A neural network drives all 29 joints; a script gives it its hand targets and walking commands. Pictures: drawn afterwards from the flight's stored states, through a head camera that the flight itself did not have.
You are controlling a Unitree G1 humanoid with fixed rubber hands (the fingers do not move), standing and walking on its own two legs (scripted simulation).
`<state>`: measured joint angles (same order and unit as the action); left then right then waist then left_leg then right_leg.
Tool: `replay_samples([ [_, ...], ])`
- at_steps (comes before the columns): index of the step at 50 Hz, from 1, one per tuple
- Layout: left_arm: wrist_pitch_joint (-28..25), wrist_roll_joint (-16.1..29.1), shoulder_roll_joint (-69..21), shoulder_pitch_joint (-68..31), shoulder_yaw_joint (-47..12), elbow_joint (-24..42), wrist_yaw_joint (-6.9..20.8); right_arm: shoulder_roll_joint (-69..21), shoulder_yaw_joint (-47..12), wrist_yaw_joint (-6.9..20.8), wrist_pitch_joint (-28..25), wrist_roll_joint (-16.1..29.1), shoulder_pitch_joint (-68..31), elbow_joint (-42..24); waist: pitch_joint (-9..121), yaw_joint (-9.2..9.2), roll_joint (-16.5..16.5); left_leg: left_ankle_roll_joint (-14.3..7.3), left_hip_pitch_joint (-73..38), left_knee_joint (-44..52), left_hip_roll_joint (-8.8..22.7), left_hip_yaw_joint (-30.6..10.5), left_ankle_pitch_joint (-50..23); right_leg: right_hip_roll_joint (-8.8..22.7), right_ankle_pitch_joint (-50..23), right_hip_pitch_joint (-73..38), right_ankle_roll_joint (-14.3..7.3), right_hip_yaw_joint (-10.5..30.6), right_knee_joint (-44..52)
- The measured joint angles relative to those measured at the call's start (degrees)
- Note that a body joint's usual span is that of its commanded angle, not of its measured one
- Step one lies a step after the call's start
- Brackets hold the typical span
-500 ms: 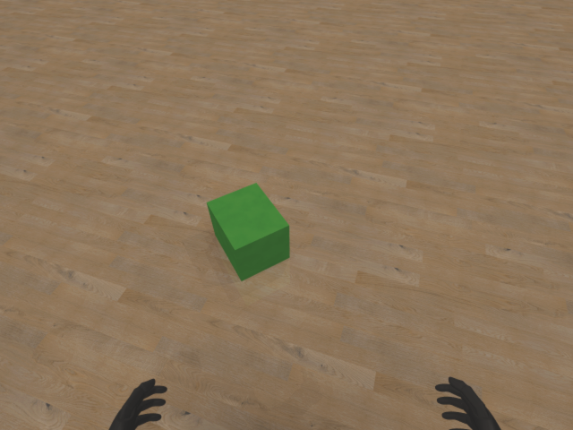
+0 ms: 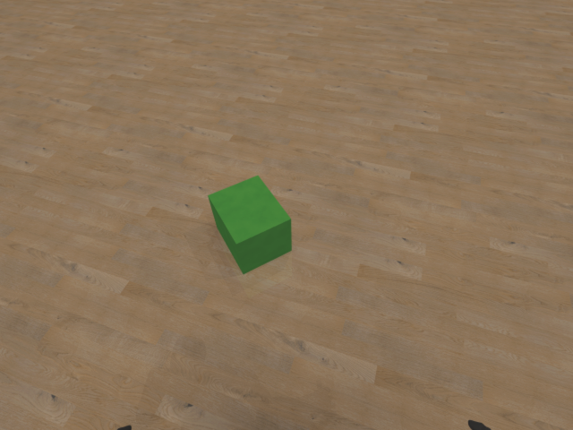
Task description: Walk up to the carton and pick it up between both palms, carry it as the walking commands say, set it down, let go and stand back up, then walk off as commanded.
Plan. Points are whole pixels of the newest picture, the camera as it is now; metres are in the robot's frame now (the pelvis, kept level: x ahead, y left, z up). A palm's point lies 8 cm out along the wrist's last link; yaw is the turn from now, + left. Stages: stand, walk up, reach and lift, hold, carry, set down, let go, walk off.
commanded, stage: stand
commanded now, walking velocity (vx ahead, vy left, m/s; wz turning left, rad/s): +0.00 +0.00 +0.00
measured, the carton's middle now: (250, 223) +0.96 +0.18 -0.65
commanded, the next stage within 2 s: walk up in 0.44 s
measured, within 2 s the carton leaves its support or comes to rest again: neither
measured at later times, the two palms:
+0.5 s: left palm out of the picture +0.09 +0.28 -0.09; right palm out of the picture +0.09 -0.29 -0.10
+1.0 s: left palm out of the picture -0.01 +0.28 -0.14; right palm (421, 389) +0.20 -0.19 -0.12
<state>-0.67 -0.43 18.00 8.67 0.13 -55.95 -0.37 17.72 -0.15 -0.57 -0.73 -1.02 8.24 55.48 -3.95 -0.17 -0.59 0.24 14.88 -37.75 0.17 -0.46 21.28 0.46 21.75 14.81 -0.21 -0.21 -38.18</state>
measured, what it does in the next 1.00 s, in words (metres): walks ahead: left foot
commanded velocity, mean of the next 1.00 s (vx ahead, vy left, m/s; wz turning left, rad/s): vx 0.20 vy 0.01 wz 0.09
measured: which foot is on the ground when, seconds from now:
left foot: down 0.00-0.70, up 0.72-0.98, down 1.00-1.00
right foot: down 0.00-1.00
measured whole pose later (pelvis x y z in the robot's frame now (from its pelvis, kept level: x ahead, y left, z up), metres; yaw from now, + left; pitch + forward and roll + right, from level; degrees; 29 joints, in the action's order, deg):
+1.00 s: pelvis +0.09 +0.05 +0.00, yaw +7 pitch -1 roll +0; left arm -2.3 -1.8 12.5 23.4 1.9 -64.7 1.5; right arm 13.9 1.6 4.1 -0.6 -1.4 9.2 58.9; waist -1.5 -2.9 0.9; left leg 1.3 21.5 -33.7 5.1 4.8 16.1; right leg 7.1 24.3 0.2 3.1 -7.4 -26.4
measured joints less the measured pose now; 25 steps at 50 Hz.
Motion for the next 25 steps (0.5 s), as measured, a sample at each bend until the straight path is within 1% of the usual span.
replay_samples([
  [15, -0.6, 0.1, -0.3, -2.5, -0.7, -5.6, 0.0, 0.4, 0.0, 0.0, -0.2, 0.5, -2.1, 6.5, 0.2, 0.10, -0.2, 0.5, -7.3, 12.3, 0.2, -0.3, -5.8, -0.2, -5.3, -7.1, -0.1, -0.4, 11.6],
  [25, -0.6, 0.0, -0.1, -3.1, -0.4, -7.3, -0.1, 0.9, 0.4, 0.0, -0.2, 0.5, -2.5, 8.5, 0.6, 0.25, -0.3, 0.9, -9.5, 16.4, 0.6, -0.4, -7.9, -0.5, -7.5, -9.4, -0.3, -0.6, 15.9],
])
